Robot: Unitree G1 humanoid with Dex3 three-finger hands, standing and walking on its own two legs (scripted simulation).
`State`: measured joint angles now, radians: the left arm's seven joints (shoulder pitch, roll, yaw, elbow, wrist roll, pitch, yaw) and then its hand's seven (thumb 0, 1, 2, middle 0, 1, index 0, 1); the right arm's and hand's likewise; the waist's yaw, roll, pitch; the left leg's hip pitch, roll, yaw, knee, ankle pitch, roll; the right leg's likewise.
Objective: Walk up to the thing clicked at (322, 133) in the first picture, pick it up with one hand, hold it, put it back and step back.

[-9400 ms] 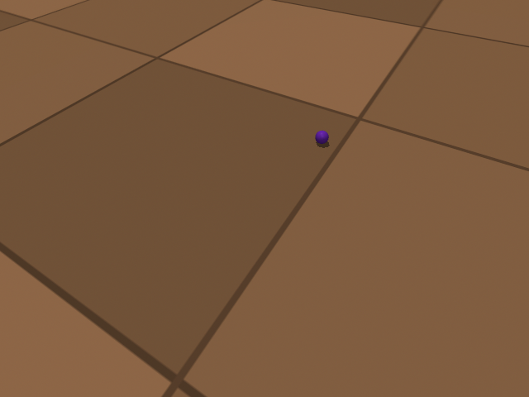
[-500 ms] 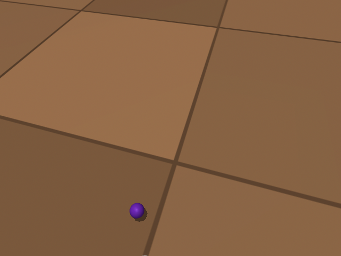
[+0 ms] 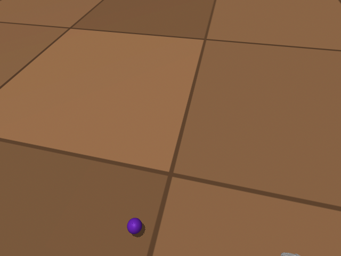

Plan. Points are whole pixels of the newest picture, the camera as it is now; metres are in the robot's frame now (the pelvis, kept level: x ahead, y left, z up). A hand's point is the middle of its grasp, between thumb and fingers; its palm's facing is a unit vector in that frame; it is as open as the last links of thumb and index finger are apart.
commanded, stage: walk up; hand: left
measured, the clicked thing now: (134, 225) +0.39 +0.23 -0.73
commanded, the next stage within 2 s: stand in 0.20 s
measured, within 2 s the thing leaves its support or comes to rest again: neither
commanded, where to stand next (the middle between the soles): +0.02 +0.00 m, yaw -2 degrees
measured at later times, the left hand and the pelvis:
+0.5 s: hand out of the picture +0.09 +0.25 -0.15, palm faces -0.05 -0.94 -0.33, open 7.4 cm; pelvis +0.01 +0.00 +0.01, yaw +0 degrees
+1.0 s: hand out of the picture +0.10 +0.25 -0.15, palm faces -0.02 -0.94 -0.34, open 7.4 cm; pelvis +0.02 +0.00 +0.01, yaw +0 degrees
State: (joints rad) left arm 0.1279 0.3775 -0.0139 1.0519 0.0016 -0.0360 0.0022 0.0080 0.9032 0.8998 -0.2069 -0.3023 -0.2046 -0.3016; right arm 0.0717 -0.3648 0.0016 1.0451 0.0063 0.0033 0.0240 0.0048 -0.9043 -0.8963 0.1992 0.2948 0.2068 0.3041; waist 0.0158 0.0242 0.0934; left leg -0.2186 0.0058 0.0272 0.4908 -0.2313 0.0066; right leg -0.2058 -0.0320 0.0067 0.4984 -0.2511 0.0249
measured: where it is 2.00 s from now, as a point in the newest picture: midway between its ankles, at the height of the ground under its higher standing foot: outside the picture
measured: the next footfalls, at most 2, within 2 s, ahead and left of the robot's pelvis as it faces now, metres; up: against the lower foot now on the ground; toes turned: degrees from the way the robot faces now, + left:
none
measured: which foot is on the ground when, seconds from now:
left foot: down 0.00-1.00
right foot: down 0.00-1.00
